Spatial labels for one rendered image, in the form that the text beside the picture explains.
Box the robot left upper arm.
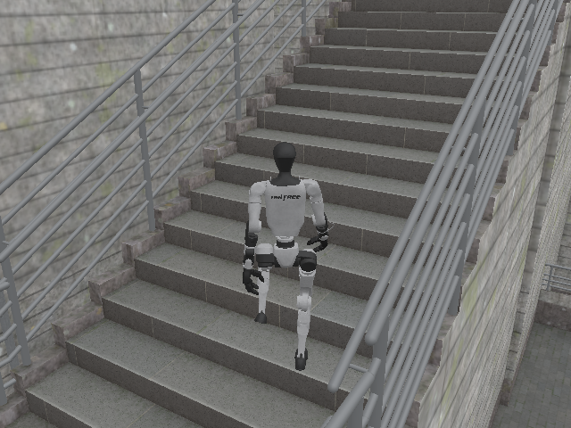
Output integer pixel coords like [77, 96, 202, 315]
[248, 181, 267, 233]

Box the robot right shin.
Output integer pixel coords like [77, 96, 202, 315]
[297, 296, 311, 358]

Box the right robot foot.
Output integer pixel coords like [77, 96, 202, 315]
[294, 348, 308, 371]

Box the left robot hand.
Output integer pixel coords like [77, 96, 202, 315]
[243, 268, 264, 295]

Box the right robot hand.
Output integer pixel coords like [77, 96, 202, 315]
[307, 235, 328, 252]

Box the right robot forearm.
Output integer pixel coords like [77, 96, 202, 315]
[316, 212, 329, 241]

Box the left robot forearm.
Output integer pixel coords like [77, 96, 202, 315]
[243, 220, 258, 269]

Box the robot right upper arm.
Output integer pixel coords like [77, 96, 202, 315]
[303, 179, 326, 226]

